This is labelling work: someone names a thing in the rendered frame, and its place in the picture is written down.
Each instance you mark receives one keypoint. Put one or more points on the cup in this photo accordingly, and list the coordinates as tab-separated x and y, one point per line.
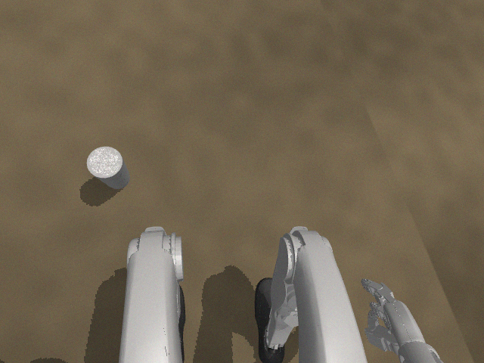
107	164

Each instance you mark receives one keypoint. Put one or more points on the right robot arm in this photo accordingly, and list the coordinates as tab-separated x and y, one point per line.
418	352

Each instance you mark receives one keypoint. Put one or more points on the right robot foot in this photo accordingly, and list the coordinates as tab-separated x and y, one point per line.
262	312

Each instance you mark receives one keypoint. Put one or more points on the right robot hand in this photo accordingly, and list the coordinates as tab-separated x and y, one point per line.
402	328

